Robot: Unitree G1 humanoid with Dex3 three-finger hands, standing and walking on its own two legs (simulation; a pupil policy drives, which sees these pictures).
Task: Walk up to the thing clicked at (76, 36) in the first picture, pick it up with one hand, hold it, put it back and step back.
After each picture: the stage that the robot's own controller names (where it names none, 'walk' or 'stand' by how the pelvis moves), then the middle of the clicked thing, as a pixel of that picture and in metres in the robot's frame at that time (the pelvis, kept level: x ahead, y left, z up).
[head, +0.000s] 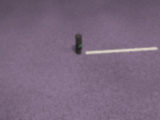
stand; (78, 44) +1.31 +0.05 -0.65
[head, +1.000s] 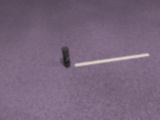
walk; (66, 57) +1.16 +0.24 -0.64
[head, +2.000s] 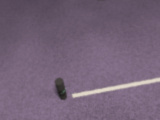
walk; (61, 89) +0.71 +0.25 -0.65
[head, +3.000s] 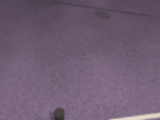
walk; out of the picture +0.50 +0.15 -0.63
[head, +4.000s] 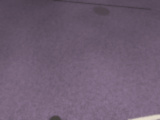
stand; out of the picture +0.43 +0.18 -0.65
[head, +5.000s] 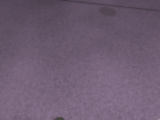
stand; out of the picture +0.42 +0.16 -0.65
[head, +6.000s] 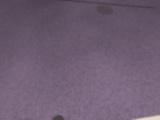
stand; out of the picture +0.43 +0.17 -0.66
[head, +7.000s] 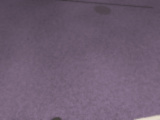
stand; out of the picture +0.42 +0.18 -0.66
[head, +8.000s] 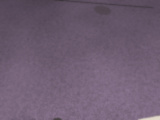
go down; out of the picture +0.41 +0.18 -0.66
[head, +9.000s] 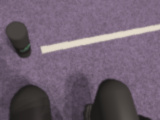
go down; (21, 42) +0.51 +0.20 -0.27
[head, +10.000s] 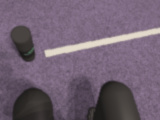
approach; (25, 46) +0.51 +0.19 -0.27
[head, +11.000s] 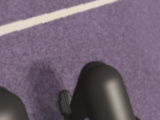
close in; out of the picture +0.50 +0.25 -0.17
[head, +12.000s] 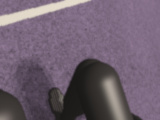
close; out of the picture +0.50 +0.26 -0.17
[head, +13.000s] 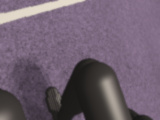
lift; out of the picture +0.46 +0.24 -0.18
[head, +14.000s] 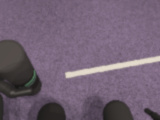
lift; (22, 74) +0.34 +0.18 +0.02
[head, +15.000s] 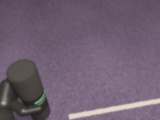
hold; (33, 95) +0.30 +0.16 +0.03
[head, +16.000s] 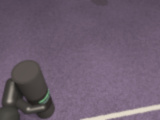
hold; (37, 94) +0.30 +0.15 +0.04
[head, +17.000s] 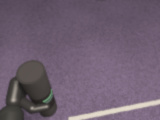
crouch; (41, 93) +0.31 +0.14 +0.03
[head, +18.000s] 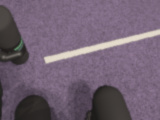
crouch; (10, 41) +0.47 +0.18 -0.05
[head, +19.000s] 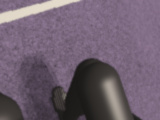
lower; out of the picture +0.46 +0.25 -0.18
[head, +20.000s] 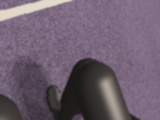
lower; out of the picture +0.48 +0.27 -0.18
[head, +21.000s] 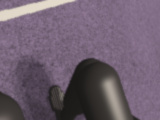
lower; out of the picture +0.47 +0.26 -0.17
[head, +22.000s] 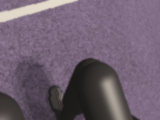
lower; out of the picture +0.47 +0.26 -0.18
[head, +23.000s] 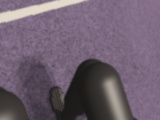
loosen; out of the picture +0.46 +0.24 -0.18
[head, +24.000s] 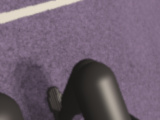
withdraw; out of the picture +0.47 +0.24 -0.18
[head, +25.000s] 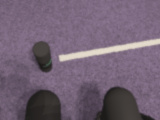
walk; (44, 59) +0.49 +0.17 -0.30
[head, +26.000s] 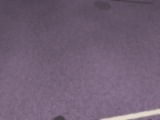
stand; out of the picture +0.41 +0.14 -0.59
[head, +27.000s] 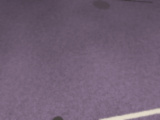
stand; out of the picture +0.41 +0.15 -0.60
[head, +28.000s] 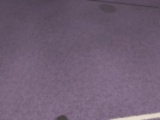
stand; out of the picture +0.42 +0.14 -0.63
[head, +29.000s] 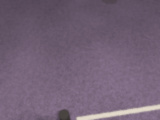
walk; out of the picture +0.43 +0.14 -0.65
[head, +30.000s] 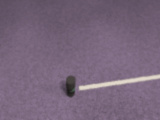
walk; (70, 87) +0.60 +0.07 -0.63
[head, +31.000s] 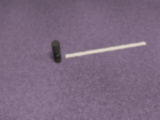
walk; (56, 52) +0.92 +0.24 -0.62
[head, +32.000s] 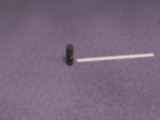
stand; (69, 55) +1.07 +0.13 -0.64
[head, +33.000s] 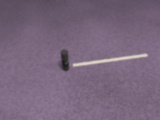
stand; (65, 60) +1.07 +0.18 -0.66
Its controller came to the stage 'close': yes
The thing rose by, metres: 0.69
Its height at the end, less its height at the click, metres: +0.00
